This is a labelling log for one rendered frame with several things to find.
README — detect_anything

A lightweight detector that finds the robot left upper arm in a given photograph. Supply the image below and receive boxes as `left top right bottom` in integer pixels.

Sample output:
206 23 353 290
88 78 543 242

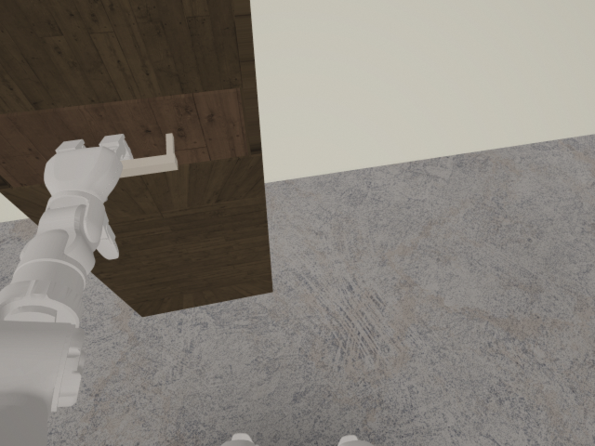
0 321 86 446

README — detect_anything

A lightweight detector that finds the cabinet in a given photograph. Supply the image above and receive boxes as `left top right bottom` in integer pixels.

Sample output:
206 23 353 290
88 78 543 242
0 0 273 317

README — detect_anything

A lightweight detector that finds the handle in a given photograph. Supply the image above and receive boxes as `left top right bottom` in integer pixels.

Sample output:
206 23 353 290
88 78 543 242
120 133 178 177

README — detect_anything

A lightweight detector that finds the drawer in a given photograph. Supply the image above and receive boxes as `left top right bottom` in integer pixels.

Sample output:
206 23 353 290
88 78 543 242
0 88 248 188

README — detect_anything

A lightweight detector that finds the left robot forearm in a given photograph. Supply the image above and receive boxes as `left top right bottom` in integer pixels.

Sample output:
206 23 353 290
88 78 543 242
0 190 105 328

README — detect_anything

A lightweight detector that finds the left robot hand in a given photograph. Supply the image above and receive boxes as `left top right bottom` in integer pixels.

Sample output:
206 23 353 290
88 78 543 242
44 134 134 259

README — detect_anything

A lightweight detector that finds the robot left shin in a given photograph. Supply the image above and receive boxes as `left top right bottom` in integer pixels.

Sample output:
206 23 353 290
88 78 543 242
231 433 254 443

